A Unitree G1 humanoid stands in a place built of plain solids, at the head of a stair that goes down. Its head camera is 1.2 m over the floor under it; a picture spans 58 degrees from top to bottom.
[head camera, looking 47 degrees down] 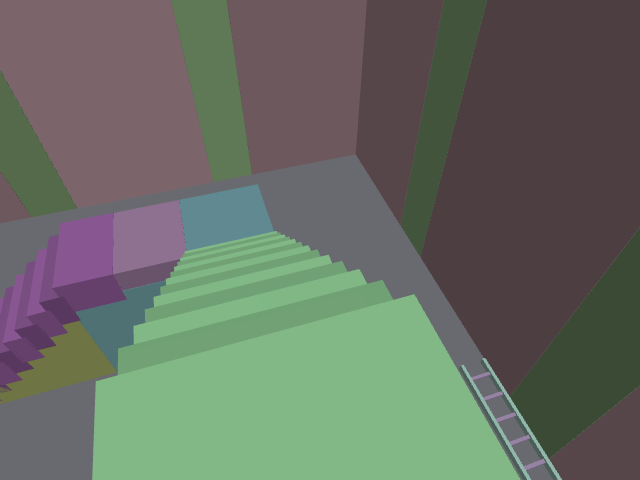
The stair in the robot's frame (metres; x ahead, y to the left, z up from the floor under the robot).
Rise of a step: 0.19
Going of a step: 0.22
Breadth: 1.02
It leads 18 degrees to the left of straight ahead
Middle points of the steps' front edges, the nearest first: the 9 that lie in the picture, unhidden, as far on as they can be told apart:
0.71 0.17 0.00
0.92 0.23 -0.19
1.13 0.30 -0.38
1.34 0.37 -0.57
1.55 0.43 -0.76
1.77 0.50 -0.95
1.98 0.57 -1.14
2.19 0.64 -1.33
2.40 0.70 -1.52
